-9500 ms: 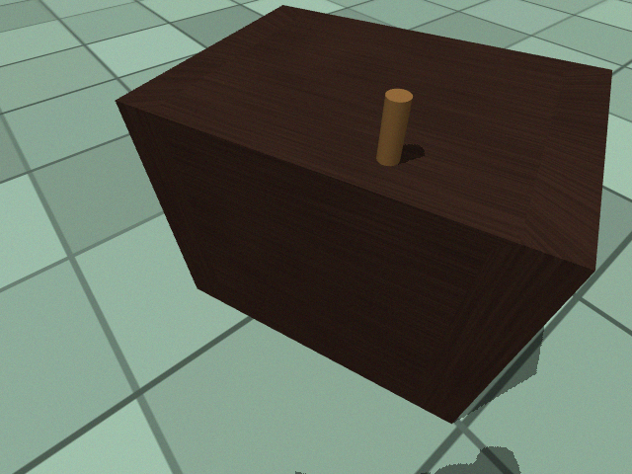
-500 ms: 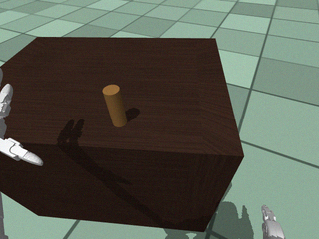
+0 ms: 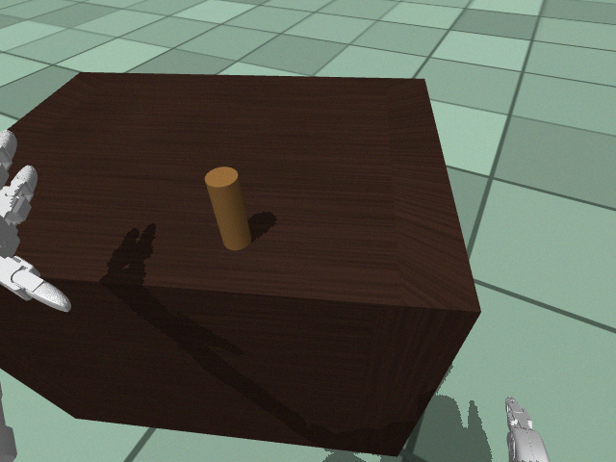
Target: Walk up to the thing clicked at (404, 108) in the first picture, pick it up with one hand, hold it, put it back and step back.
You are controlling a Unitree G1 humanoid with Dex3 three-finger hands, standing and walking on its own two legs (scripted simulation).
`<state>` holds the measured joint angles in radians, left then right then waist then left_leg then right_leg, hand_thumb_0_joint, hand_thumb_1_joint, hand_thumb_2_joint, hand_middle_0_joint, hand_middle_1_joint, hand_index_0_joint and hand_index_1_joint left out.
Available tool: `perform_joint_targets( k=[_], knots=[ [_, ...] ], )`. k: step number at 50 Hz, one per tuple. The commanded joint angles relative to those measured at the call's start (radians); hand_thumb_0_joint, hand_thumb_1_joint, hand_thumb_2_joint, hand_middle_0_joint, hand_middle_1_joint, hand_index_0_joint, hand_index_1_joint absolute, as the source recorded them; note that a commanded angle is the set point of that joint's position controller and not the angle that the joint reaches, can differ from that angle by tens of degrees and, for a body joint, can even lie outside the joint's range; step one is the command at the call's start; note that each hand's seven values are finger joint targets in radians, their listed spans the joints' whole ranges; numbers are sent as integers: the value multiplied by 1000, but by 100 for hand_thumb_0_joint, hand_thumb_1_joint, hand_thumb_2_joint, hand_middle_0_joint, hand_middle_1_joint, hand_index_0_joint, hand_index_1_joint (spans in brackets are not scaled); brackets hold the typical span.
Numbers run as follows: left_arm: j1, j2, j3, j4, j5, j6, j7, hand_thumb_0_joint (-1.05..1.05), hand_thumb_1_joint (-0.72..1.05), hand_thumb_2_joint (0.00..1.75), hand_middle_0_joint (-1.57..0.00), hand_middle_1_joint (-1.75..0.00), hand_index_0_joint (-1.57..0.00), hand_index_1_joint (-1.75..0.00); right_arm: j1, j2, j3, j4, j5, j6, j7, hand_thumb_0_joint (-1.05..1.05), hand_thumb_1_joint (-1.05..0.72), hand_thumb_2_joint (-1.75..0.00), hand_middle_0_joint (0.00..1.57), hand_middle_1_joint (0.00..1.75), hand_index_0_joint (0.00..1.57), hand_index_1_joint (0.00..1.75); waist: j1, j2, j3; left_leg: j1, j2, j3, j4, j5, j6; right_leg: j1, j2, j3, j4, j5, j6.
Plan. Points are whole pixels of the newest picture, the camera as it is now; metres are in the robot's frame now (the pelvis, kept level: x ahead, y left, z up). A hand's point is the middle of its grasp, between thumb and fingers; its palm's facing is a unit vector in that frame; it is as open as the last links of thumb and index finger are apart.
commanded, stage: go down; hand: left
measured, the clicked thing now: (230, 211) +0.44 +0.16 +0.09
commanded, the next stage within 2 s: approach in 1.94 s
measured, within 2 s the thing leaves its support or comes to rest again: neither
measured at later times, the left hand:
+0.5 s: hand (42, 207) +0.33 +0.34 +0.20, palm faces +0.14 -0.99 -0.08, open 17.5 cm
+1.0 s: hand (39, 192) +0.35 +0.35 +0.20, palm faces +0.12 -0.99 -0.02, open 17.6 cm
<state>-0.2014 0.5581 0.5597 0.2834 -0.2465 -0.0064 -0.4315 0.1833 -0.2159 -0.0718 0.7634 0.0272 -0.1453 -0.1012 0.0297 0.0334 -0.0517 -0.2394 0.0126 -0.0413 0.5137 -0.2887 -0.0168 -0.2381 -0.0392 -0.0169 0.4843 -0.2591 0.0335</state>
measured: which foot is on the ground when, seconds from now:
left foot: down 0.00-1.00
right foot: down 0.00-1.00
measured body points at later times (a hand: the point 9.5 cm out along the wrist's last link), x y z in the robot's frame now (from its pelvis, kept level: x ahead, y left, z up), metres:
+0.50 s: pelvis -0.01 +0.00 +0.00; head -0.01 +0.00 +0.45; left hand +0.32 +0.39 +0.20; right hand +0.15 -0.27 -0.09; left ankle -0.01 +0.13 -0.74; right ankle +0.00 -0.14 -0.74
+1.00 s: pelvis -0.01 +0.00 +0.00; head +0.00 +0.00 +0.45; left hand +0.34 +0.41 +0.21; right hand +0.15 -0.26 -0.09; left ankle -0.01 +0.13 -0.74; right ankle +0.00 -0.14 -0.74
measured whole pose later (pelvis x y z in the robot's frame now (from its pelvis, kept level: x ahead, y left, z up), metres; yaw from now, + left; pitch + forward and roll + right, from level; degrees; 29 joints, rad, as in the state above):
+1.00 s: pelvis -0.01 +0.00 +0.00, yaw +0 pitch +5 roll -1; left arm -0.58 0.78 0.57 0.84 -0.21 0.10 -0.60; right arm 0.18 -0.23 0.01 0.78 0.01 -0.22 -0.19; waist -0.02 0.02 -0.10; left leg -0.33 0.02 -0.04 0.51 -0.27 -0.01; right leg -0.32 -0.04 -0.01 0.46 -0.23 0.04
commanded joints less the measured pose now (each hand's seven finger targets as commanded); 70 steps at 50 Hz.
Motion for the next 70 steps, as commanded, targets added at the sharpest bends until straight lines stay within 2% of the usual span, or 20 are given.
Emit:
perform_joint_targets(
  k=[1, 4, 10, 14, 16, 18, 22, 24, 26, 29, 32, 43, 46, 51, 56, 57, 61, 63, 67, 70],
  knots=[
    [-357, 344, 87, -83, -28, -23, -39, 0, -61, 4, -6, -3, -5, -5, -70, -142, -16, -125, 0, -65, -27, 0, 53, -6, 5, 5, 5, 5, -24, 35, -175, 74, -19, 30, -70, 279, 25, 23, 34, -44, -46, 222, -33],
    [-396, 393, 104, 10, -22, -21, -60, 0, -61, 4, -5, -4, -5, -5, -84, -191, -43, -157, -3, -76, -41, 0, 53, -6, 5, 5, 5, 5, -32, 15, -203, 86, -25, 33, -68, 261, 29, 14, 33, -41, -51, 209, -30],
    [-517, 461, 112, 60, -6, -30, -86, 0, -58, 6, -5, -4, -4, -6, -79, -124, 15, -147, -5, -89, -54, 0, 54, -5, 5, 5, 5, 5, -8, 70, -224, 70, -41, 42, -64, 247, 32, 5, 23, -32, -57, 200, -28],
    [-559, 508, 123, 96, 8, -31, -92, 0, -53, 7, -4, -4, -4, -5, -82, -165, -6, -164, -9, -99, -62, 0, 55, -5, 5, 5, 5, 5, -7, 86, -225, 66, -32, 33, -69, 253, 23, -2, 32, -39, -55, 193, -36],
    [-603, 516, 117, 70, 7, -36, -100, 0, -52, 5, -4, -3, -4, -4, -92, -120, 27, -145, -8, -99, -62, 0, 54, -5, 5, 5, 5, 5, -1, 116, -243, 66, -34, 37, -66, 259, 25, 8, 28, -35, -55, 202, -37],
    [-572, 507, 113, 149, 4, -23, -108, 0, -52, 6, -5, -3, -4, -4, -106, -160, -6, -154, -9, -102, -72, 0, 54, -5, 5, 5, 5, 5, -17, 86, -256, 69, -30, 35, -62, 295, 25, 18, 29, -35, -51, 234, -36],
    [-563, 470, 67, 240, 0, 3, -133, 0, -55, 4, -5, -2, -4, -3, -114, -143, 24, -141, -7, -103, -78, 0, 54, -5, 5, 5, 5, 5, -26, 58, -227, 50, -31, 35, -63, 273, 32, 0, 29, -33, -60, 222, -30],
    [-616, 534, 103, 208, -3, -2, -135, 0, -56, 4, -5, -2, -5, -3, -119, -184, -10, -148, -9, -106, -88, 0, 54, -5, 5, 5, 5, 5, -31, 80, -250, 70, -32, 37, -63, 275, 31, -3, 30, -33, -61, 224, -32],
    [-617, 522, 89, 232, 2, -2, -141, 0, -56, 5, -5, -3, -4, -4, -94, -159, 20, -146, -11, -106, -84, 0, 54, -5, 5, 5, 5, 5, -31, 78, -254, 72, -24, 27, -66, 286, 24, -12, 39, -39, -56, 222, -37],
    [-667, 560, 104, 209, 5, -11, -138, 0, -57, 6, -5, -4, -4, -5, -63, -186, -13, -127, -12, -111, -93, 0, 54, -5, 5, 5, 5, 5, -40, 92, -268, 94, -22, 25, -67, 273, 22, -35, 41, -42, -58, 210, -37],
    [-696, 573, 114, 202, 2, -14, -139, 0, -56, 6, -5, -4, -4, -5, -69, -158, 12, -124, -13, -119, -92, 0, 54, -5, 5, 5, 5, 5, -36, 108, -278, 96, -25, 27, -62, 283, 23, -30, 37, -39, -57, 222, -36],
    [-699, 543, 58, 379, 2, 45, -165, 0, -56, 5, -5, -3, -4, -4, -125, -170, 31, -135, -12, -127, -104, 0, 54, -5, 5, 5, 5, 5, -50, 65, -255, 61, -17, 19, -66, 266, 22, -38, 44, -45, -63, 201, -39],
    [-756, 614, 89, 323, 10, 42, -167, 0, -59, 4, -5, -3, -5, -4, -94, -167, 29, -130, -13, -127, -109, 0, 54, -5, 5, 5, 5, 5, -40, 98, -284, 67, -27, 25, -62, 258, 25, -37, 40, -40, -63, 198, -37],
    [-800, 645, 105, 319, 6, 44, -171, 0, -59, 4, -5, -4, -5, -4, -88, -153, 42, -134, -12, -125, -112, 0, 54, -5, 5, 5, 5, 5, -39, 117, -329, 85, -26, 26, -48, 315, 22, -22, 38, -39, -53, 242, -39],
    [-747, 596, 60, 456, 20, 69, -183, 0, -59, 5, -5, -4, -4, -5, -116, -162, 43, -143, -12, -124, -117, 0, 53, -6, 5, 5, 5, 5, -60, 80, -283, 66, -26, 26, -46, 327, 26, -43, 38, -36, -58, 254, -39],
    [-766, 604, 60, 422, 14, 67, -187, 0, -59, 4, -5, -4, -5, -5, -114, -147, 51, -102, -11, -119, -116, 0, 53, -5, 5, 5, 5, 5, -44, 103, -271, 46, -29, 26, -47, 314, 26, -43, 36, -35, -58, 250, -39],
    [-804, 684, 111, 356, 17, 53, -193, 0, -58, 2, -5, -3, -5, -3, -97, -158, 44, -127, -12, -117, -119, 0, 53, -5, 5, 5, 5, 5, -36, 129, -335, 76, -31, 28, -36, 344, 24, -18, 36, -38, -53, 272, -39],
    [-738, 622, 79, 426, 18, 56, -200, 0, -57, 3, -5, -3, -5, -4, -98, -139, 58, -140, -10, -116, -115, 0, 53, -5, 5, 5, 5, 5, -43, 91, -306, 67, -27, 26, -35, 350, 25, -25, 41, -41, -53, 271, -39],
    [-754, 653, 109, 350, 6, 39, -202, 0, -60, 3, -5, -4, -5, -4, -66, -148, 49, -134, -11, -110, -118, 0, 53, -6, 5, 5, 5, 5, -38, 123, -330, 87, -26, 24, -33, 368, 21, -40, 41, -44, -49, 275, -42],
    [-728, 584, 67, 374, -1, 42, -212, 0, -60, 3, -5, -4, -5, -5, -89, -120, 68, -112, -12, -110, -114, 0, 53, -5, 5, 5, 5, 5, -45, 114, -294, 74, -26, 25, -28, 373, 25, -52, 39, -40, -45, 283, -40]
  ],
)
